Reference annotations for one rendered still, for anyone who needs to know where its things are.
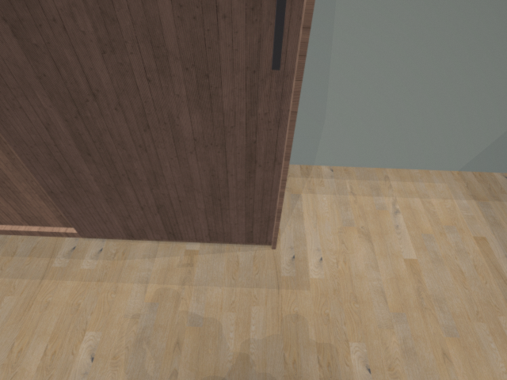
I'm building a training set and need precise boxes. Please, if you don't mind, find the wardrobe door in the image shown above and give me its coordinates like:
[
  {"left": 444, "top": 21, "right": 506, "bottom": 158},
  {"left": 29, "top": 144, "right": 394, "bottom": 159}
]
[
  {"left": 0, "top": 0, "right": 304, "bottom": 244},
  {"left": 0, "top": 133, "right": 74, "bottom": 228}
]

